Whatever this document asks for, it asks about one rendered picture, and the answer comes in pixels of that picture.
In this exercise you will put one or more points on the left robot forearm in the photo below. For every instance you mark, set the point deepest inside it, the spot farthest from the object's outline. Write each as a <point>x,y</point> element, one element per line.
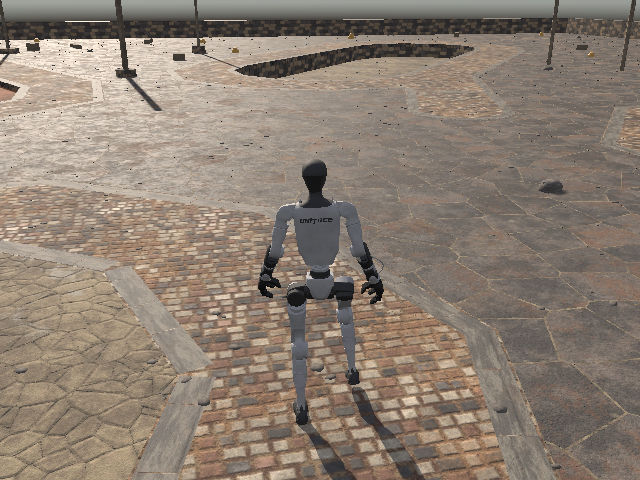
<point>268,266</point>

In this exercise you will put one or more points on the right robot upper arm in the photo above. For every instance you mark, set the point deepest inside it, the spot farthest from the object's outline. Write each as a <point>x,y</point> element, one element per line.
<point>348,211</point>

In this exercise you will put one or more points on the robot left foot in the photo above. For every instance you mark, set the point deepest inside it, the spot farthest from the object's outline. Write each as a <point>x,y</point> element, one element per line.
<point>301,416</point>

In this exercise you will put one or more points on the left robot upper arm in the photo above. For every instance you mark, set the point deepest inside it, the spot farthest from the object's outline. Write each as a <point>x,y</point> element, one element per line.
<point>284,214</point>

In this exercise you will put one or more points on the left robot hand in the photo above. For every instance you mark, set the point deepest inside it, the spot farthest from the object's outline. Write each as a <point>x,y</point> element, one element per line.
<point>272,283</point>

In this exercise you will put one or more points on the right robot hand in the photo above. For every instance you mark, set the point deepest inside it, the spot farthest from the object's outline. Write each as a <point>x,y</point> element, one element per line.
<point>378,288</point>

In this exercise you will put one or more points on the robot right shin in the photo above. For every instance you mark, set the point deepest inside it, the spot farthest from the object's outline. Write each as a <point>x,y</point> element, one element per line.
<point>349,341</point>

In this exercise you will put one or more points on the right robot forearm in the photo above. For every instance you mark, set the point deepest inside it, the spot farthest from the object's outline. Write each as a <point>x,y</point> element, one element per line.
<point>368,266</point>

